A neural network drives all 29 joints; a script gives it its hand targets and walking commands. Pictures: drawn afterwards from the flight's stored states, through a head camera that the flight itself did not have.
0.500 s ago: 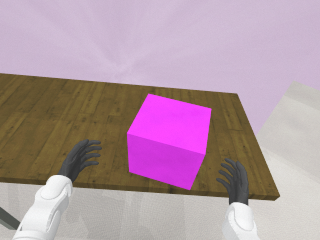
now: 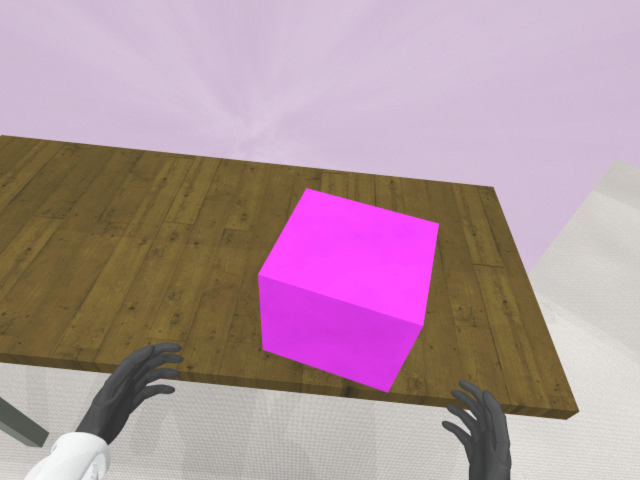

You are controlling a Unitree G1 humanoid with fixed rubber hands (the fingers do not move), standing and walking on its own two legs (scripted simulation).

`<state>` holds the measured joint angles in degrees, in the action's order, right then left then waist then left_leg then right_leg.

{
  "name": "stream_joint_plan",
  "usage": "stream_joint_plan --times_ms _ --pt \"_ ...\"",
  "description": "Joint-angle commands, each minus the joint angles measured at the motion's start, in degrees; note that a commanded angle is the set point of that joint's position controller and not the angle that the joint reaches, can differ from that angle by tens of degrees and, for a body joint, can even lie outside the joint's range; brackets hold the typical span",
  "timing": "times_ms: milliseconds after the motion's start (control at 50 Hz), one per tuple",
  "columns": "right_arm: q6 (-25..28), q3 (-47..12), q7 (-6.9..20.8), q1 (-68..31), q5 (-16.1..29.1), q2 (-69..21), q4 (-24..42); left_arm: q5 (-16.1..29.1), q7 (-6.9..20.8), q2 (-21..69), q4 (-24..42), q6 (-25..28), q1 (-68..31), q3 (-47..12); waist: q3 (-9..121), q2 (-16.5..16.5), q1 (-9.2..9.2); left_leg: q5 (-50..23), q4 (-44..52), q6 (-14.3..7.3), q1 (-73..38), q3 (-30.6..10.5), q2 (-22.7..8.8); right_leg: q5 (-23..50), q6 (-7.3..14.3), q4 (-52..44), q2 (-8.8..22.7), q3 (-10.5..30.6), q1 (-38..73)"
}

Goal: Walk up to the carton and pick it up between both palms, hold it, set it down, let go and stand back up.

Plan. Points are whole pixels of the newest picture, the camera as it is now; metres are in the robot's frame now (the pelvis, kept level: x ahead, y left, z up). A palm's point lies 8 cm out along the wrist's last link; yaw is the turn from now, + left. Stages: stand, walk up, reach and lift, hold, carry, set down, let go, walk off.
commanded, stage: set down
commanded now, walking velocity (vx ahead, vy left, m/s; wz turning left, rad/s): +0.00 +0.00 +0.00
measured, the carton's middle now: (346, 289) +0.40 -0.02 +0.01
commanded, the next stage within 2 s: let go in 0.98 s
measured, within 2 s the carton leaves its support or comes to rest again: neither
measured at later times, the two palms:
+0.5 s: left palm (124, 451) +0.17 +0.23 -0.02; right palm out of the picture +0.17 -0.20 -0.03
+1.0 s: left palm (141, 479) +0.15 +0.21 -0.06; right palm out of the picture +0.14 -0.23 -0.06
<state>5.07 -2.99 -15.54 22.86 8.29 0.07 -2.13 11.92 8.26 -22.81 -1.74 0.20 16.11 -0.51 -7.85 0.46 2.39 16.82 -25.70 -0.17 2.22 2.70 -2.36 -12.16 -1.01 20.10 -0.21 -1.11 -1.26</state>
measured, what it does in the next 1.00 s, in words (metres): stands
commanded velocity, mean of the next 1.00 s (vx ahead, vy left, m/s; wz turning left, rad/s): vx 0.00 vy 0.00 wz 0.00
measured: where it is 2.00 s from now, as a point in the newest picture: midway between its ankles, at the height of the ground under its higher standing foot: outside the picture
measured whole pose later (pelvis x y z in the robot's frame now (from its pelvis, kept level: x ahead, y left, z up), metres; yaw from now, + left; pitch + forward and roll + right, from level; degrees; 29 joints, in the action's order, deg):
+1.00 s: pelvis -0.01 -0.02 +0.00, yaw +0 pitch -8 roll +0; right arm 7.9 2.0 -2.0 14.0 -0.3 8.2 -31.8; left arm 1.8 2.0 -13.0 -25.2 -6.0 11.1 -0.2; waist -7.2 0.3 1.5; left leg 13.3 -21.3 1.1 0.2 2.4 -2.3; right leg -11.4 0.4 20.5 -0.3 -1.1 -1.3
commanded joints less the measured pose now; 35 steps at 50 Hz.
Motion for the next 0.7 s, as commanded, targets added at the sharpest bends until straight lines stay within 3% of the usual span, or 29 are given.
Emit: stream_joint_plan --times_ms 0,20,80,160,260,320,400,420,440,460,540,560,600,620,660,680 --pt "3.8 1.13 1.03 0.93 -0.59 2.73 5.75 -0.95 -0.33 -6.15 7.79 1.8 -0.38 3.68 4.97 -7.57 -0.37 -25.63 3.17 4.3 -3.46 -2.12 0.18 11.26 3.47 -3.68 -0.37 1.53 -3.15" --pt "4.26 1.24 1.53 0.44 -1.0 3.85 2.67 -1.85 -0.45 -5.54 4.77 1.25 0.17 3.42 4.9 -7.47 -0.4 -25.78 2.86 4.3 -3.72 -1.75 0.11 11.05 3.59 -4.0 -0.35 1.33 -3.16" --pt "5.24 0.84 1.73 1.72 -0.63 3.23 3.23 -1.2 -0.39 -5.89 6.68 1.74 0.17 3.24 4.34 -5.83 -0.43 -25.87 3.09 4.1 -3.3 -1.61 -0.05 12.23 3.01 -3.99 -0.48 1.38 -2.68" --pt "5.28 1.58 3.44 -0.99 -1.51 5.03 -1.05 -3.18 -1.14 -4.17 2.89 0.5 0.39 3.02 2.9 -7.38 0.5 -22.09 4.52 4.18 -2.02 -0.92 0.29 9.27 3.25 -4.7 -0.28 1.33 -2.2" --pt "5.32 2.77 4.42 -2.69 -2.37 5.72 -2.2 -2.59 -1.5 -3.75 1.22 0.5 -1.14 2.02 3.91 -5.16 -0.68 -21.05 4.99 3.85 -2.53 -0.42 0.76 9.59 2.99 -5.04 -0.03 1.4 -1.72" --pt "4.81 3.05 5.45 -2.19 -2.63 6.12 -5.28 -3.89 -2.04 -2.68 1.45 0.23 -0.2 2.23 3.77 -6.08 -0.43 -23.93 5.17 4.41 -2.98 -0.25 0.63 10.95 3.02 -4.87 -0.6 0.81 -0.8" --pt "4.21 3.79 6.48 -4.84 -3.17 6.9 -8.12 -5.0 -2.48 -1.28 -2.65 -1.24 -1.71 1.47 2.74 -5.89 -1.06 -20.71 5.79 4.07 -1.79 -0.37 0.65 9.08 3.27 -5.06 -0.27 1.03 -0.89" --pt "3.87 3.83 7.03 -4.85 -3.01 7.93 -9.87 -5.73 -2.71 -0.45 -2.83 -1.58 -1.59 1.47 2.79 -6.78 -0.29 -21.82 6.13 4.24 -2.43 -0.32 0.76 9.21 3.25 -5.06 -0.8 0.38 -0.63" --pt "4.03 4.15 7.01 -5.35 -3.58 7.54 -8.59 -5.5 -2.58 -0.73 -3.73 -1.88 -1.41 1.63 2.85 -4.1 -0.46 -21.43 6.07 3.92 -2.01 -0.26 0.8 9.27 3.13 -5.43 -0.69 0.54 -0.34" --pt "4.18 3.7 7.09 -4.45 -3.17 7.93 -8.16 -5.34 -2.62 -0.99 -3.69 -1.92 -1.87 1.51 3.27 -3.96 -0.48 -21.92 6.08 3.78 -2.09 -0.09 0.91 10.41 2.9 -5.15 -0.62 0.73 -0.03" --pt "2.58 5.05 8.5 -7.47 -5.0 8.94 -13.23 -7.15 -3.12 1.62 -8.37 -3.44 -3.83 1.54 -0.26 -4.68 -1.29 -16.84 7.74 3.42 -1.13 0.11 1.04 5.56 3.21 -5.84 -0.5 0.52 -2.04" --pt "2.71 4.95 8.51 -6.6 -5.27 8.09 -11.43 -6.46 -3.14 0.72 -7.52 -2.79 -4.03 1.95 0.47 -2.58 -1.03 -15.99 7.91 3.01 -0.16 0.31 1.04 5.38 2.93 -5.78 -0.47 0.69 -0.83" --pt "2.54 5.3 9.05 -7.58 -5.79 8.15 -11.26 -6.57 -3.47 0.62 -8.28 -2.96 -5.82 2.01 1.46 -2.27 -0.93 -13.87 8.4 2.48 0.77 1.01 1.52 4.68 2.67 -5.96 0.06 0.7 -0.83" --pt "2.13 5.78 9.68 -8.98 -6.44 8.65 -13.94 -7.52 -4.06 1.63 -9.73 -3.28 -6.27 1.91 0.39 -4.28 -0.88 -13.2 8.75 2.79 1.26 0.83 1.44 3.17 3.06 -5.82 0.06 0.32 -1.3" --pt "2.57 5.18 9.93 -7.97 -5.96 8.46 -12.64 -6.94 -4.34 1.06 -8.56 -2.92 -6.75 1.77 2.05 -2.91 -0.88 -14.64 8.58 2.72 0.59 1.44 1.74 5.84 2.54 -5.55 0.0 0.53 -0.42" --pt "2.52 5.47 10.57 -7.77 -6.39 9.5 -15.5 -7.68 -4.62 2.01 -10.07 -3.45 -6.74 1.44 2.27 -3.64 -1.37 -15.03 8.61 2.62 -0.23 1.29 1.61 6.12 2.58 -5.34 -0.1 0.29 -1.12"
